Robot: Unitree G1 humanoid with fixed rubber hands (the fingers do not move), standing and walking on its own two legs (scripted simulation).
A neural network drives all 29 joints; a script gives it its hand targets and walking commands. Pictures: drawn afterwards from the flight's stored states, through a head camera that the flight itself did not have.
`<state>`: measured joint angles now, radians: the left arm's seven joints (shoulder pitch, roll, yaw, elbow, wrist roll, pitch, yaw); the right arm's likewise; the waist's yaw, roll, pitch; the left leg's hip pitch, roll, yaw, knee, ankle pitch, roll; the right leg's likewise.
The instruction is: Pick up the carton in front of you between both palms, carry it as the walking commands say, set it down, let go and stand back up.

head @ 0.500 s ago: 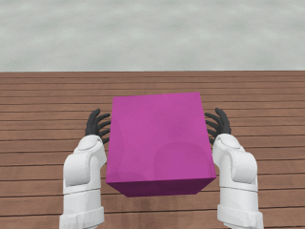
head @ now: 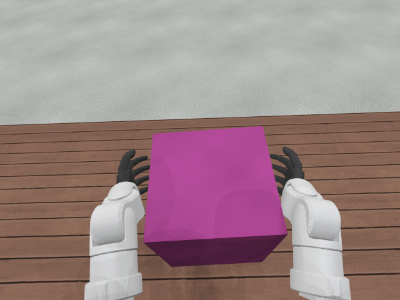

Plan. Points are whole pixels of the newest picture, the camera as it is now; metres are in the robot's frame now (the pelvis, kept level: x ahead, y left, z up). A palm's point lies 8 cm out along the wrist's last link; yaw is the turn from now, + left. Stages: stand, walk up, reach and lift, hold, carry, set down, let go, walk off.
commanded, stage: carry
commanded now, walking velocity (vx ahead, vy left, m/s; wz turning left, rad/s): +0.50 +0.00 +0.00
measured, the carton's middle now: (212, 203) +0.33 +0.00 +0.01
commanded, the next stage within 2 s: none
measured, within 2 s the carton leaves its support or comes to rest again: neither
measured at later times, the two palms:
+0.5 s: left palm (154, 96) +0.65 +0.16 +0.05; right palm (263, 98) +0.63 -0.15 +0.05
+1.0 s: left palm (181, 49) +0.95 +0.09 +0.04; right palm (264, 48) +0.95 -0.21 +0.03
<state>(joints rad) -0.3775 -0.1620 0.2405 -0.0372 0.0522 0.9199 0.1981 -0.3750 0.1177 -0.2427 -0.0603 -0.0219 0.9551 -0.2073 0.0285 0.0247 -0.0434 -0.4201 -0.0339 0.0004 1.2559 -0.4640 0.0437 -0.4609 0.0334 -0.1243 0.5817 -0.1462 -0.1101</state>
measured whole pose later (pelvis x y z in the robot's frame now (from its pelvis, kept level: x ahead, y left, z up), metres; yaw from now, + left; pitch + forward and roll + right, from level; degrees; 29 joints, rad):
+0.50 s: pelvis +0.32 +0.02 -0.02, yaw -1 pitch +5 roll +0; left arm -0.37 -0.15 0.27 -0.03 0.05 0.93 0.20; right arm -0.36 0.16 -0.25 -0.04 -0.05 0.94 -0.19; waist -0.05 0.01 -0.04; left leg -0.44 -0.04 0.12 0.58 -0.16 0.10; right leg -0.51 0.02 0.00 1.29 -0.46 -0.05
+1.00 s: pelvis +0.63 -0.06 -0.03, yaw +0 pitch +6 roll +2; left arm -0.36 -0.18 0.27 -0.04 0.04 0.91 0.17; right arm -0.39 0.15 -0.27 -0.04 -0.03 0.95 -0.20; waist 0.02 0.02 -0.05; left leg -0.59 0.02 0.02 1.12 -0.37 0.04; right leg -0.39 0.02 -0.12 0.54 -0.20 -0.12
